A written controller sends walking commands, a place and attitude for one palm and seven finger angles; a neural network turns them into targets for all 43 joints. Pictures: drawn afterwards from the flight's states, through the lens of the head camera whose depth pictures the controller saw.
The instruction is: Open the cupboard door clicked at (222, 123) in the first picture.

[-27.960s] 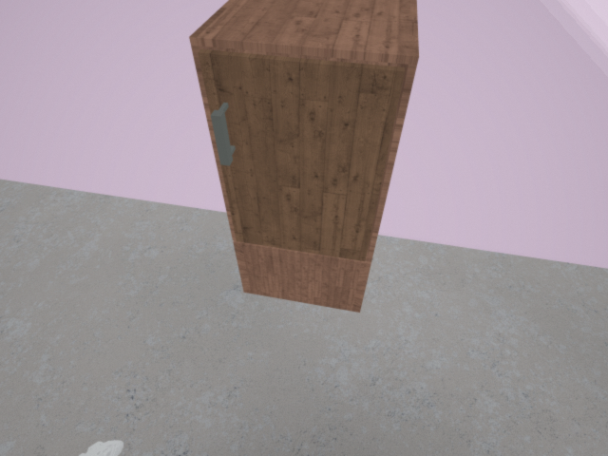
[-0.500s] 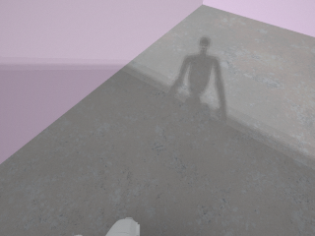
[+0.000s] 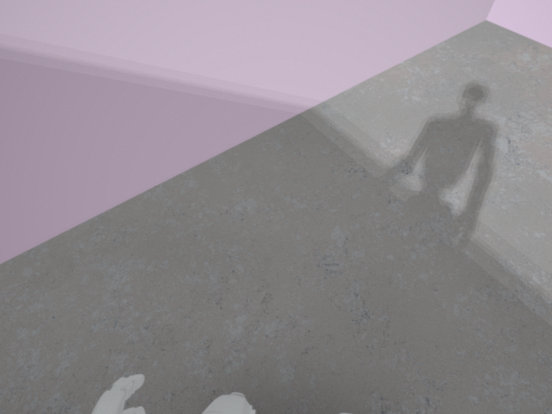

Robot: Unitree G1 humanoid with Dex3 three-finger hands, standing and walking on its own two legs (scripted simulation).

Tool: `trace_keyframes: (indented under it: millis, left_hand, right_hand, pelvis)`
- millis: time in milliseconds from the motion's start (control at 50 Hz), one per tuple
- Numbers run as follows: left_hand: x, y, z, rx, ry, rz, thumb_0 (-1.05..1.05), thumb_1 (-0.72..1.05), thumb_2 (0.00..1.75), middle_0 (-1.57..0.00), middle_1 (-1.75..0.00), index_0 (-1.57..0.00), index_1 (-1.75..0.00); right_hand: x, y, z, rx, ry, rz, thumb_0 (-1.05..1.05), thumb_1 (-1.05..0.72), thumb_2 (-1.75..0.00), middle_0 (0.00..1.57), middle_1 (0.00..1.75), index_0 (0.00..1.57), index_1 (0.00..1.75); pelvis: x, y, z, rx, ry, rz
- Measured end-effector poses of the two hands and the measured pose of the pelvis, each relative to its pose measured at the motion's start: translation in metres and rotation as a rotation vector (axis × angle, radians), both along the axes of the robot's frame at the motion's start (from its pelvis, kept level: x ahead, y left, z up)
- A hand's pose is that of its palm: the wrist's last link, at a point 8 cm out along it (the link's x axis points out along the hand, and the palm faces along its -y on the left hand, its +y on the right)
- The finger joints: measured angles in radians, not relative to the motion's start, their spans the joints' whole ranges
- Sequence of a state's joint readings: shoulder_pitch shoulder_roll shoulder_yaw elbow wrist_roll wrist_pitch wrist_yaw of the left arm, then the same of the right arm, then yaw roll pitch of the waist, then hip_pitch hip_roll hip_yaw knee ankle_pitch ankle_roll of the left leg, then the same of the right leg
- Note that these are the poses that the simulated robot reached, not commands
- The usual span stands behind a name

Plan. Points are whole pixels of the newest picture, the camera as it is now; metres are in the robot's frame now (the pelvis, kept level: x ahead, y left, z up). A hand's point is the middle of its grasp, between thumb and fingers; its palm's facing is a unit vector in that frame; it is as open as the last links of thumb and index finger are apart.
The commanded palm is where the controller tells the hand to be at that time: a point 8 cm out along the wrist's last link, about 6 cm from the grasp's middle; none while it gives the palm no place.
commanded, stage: turn to face it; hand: left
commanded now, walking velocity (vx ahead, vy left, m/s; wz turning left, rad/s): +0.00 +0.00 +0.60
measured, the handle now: out of the picture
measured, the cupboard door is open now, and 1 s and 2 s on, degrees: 47 47 47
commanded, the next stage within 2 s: none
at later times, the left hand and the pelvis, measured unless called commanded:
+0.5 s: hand out of the picture +0.04 +0.23 -0.16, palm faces +0.33 -0.91 -0.25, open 7.4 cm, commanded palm none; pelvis +0.02 +0.00 +0.01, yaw +18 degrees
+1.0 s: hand out of the picture -0.01 +0.15 -0.16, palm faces +0.59 -0.77 -0.22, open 7.4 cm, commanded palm none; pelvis +0.05 -0.04 +0.01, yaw +38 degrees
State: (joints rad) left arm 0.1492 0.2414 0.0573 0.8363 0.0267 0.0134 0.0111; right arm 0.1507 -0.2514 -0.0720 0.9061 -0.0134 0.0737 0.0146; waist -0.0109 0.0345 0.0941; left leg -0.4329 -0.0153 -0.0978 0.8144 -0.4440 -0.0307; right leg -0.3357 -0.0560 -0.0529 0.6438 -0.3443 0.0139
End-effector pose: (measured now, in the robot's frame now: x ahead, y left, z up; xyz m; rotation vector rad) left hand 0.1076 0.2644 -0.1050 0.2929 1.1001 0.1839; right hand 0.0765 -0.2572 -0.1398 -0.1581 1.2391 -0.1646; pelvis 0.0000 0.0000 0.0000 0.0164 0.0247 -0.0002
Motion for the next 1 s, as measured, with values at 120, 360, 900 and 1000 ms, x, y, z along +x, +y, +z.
trace_keyframes:
  millis: [120,360,900,1000]
  left_hand:
    - [-0.033,-0.019,0.004,-0.031,0.062,0.088,0.01,0.91,0.89,-0.21,-0.30,-0.20,-0.30]
    - [-0.100,-0.002,-0.040,-0.127,0.159,0.311,0.01,0.90,0.89,-0.21,-0.30,-0.21,-0.30]
    - [-0.120,-0.069,0.000,-0.084,0.053,0.578,0.01,0.91,0.89,-0.21,-0.30,-0.21,-0.30]
    - [-0.156,-0.079,-0.019,-0.139,0.075,0.683,0.01,0.90,0.89,-0.21,-0.30,-0.21,-0.30]
  right_hand:
    - [0.025,-0.009,0.014,0.001,0.015,0.062,0.00,-0.91,-0.90,0.20,0.30,0.20,0.30]
    - [0.103,0.035,0.026,-0.062,-0.068,0.303,0.00,-0.91,-0.90,0.20,0.30,0.20,0.30]
    - [0.174,0.017,0.024,-0.022,0.020,0.545,0.00,-0.91,-0.90,0.20,0.30,0.19,0.30]
    - [0.199,0.054,0.029,-0.042,-0.020,0.665,0.00,-0.91,-0.90,0.20,0.30,0.19,0.30]
  pelvis:
    - [0.008,-0.009,0.014,0.020,-0.003,0.086]
    - [0.018,0.005,-0.001,0.003,0.004,0.252]
    - [0.049,-0.051,0.018,0.025,-0.009,0.580]
    - [0.046,-0.044,0.011,0.014,-0.010,0.655]
